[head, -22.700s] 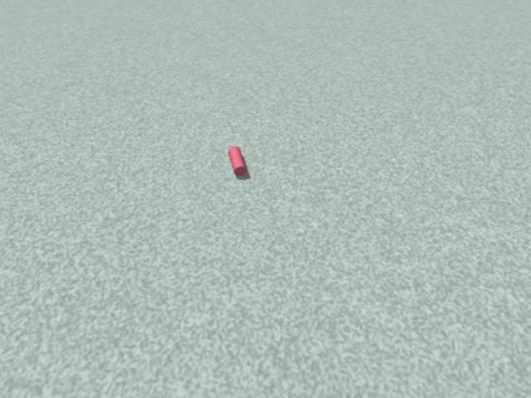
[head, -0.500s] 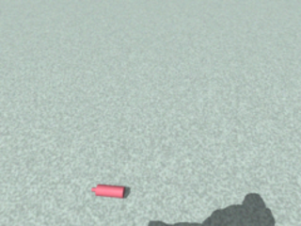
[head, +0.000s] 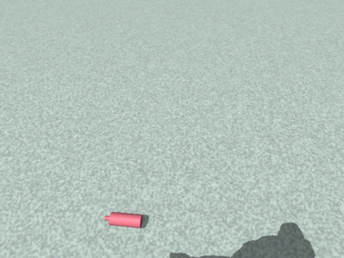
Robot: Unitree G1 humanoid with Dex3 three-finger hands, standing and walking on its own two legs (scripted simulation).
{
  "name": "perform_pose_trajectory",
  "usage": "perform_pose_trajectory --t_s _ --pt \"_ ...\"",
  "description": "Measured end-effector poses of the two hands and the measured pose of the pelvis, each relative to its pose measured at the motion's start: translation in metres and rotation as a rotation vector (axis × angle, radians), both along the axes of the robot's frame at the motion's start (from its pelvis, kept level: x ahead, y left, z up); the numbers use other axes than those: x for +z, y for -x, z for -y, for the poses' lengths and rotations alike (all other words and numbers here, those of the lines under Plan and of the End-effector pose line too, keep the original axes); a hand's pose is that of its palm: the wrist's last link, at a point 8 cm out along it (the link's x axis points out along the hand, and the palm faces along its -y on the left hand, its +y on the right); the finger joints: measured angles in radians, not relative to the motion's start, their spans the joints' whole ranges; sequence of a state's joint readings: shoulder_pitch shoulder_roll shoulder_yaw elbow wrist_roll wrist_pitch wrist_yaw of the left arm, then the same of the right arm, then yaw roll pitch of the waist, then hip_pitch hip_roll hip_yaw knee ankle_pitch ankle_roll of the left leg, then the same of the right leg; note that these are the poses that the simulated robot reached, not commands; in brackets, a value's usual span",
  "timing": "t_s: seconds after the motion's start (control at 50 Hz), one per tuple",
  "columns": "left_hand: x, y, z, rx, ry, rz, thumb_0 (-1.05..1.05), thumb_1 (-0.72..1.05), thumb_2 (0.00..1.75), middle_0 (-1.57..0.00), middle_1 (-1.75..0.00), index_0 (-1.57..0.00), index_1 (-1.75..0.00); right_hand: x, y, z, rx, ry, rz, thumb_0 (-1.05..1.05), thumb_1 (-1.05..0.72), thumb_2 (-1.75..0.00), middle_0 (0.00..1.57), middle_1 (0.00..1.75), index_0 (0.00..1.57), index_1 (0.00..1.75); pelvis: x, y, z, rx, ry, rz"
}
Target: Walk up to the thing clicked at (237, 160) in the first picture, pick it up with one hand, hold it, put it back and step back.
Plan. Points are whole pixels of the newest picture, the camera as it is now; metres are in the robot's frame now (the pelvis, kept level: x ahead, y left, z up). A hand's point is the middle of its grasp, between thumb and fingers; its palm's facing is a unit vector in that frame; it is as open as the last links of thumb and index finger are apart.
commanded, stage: stand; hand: left
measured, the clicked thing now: (123, 219) +0.46 +0.30 -0.75
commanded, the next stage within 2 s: walk up in 1.62 s
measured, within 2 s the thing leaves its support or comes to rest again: neither
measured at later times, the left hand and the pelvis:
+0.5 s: hand out of the picture +0.06 +0.25 -0.16, palm faces -0.03 -0.94 -0.35, open 7.4 cm; pelvis +0.00 +0.00 +0.00, yaw +0 degrees
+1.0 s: hand out of the picture +0.06 +0.26 -0.16, palm faces -0.02 -0.94 -0.35, open 7.4 cm; pelvis -0.01 +0.00 +0.00, yaw +0 degrees
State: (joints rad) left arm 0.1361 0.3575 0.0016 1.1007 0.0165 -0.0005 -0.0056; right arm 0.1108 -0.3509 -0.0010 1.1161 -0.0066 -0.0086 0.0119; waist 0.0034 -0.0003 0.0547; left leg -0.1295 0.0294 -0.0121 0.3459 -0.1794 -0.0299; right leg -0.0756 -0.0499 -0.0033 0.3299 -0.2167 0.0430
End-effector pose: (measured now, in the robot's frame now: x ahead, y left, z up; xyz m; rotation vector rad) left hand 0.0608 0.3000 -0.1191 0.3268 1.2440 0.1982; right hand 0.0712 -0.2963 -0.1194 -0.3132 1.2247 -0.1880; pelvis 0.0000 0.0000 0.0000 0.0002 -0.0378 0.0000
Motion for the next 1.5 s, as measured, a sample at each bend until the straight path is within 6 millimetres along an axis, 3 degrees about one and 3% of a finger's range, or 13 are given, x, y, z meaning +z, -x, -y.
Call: perform_pose_trajectory --t_s 1.24,1.5 --pt "-0.002 0.017 -0.002 0.005 0.005 -0.015 0.0 0.9 0.9 -0.2 -0.3 -0.21 -0.3 0.0 0.016 -0.001 -0.005 0.002 -0.02 0.01 -0.9 -0.9 0.21 0.3 0.21 0.3 0.0 0.008 -0.002 0.005 0.002 0.003" --pt "-0.002 0.01 -0.003 0.003 0.005 -0.002 0.0 0.9 0.9 -0.2 -0.3 -0.21 -0.3 0.0 0.012 -0.002 -0.001 0.003 -0.013 0.01 -0.9 -0.9 0.21 0.3 0.21 0.3 0.0 0.007 -0.003 0.006 0.001 0.003"
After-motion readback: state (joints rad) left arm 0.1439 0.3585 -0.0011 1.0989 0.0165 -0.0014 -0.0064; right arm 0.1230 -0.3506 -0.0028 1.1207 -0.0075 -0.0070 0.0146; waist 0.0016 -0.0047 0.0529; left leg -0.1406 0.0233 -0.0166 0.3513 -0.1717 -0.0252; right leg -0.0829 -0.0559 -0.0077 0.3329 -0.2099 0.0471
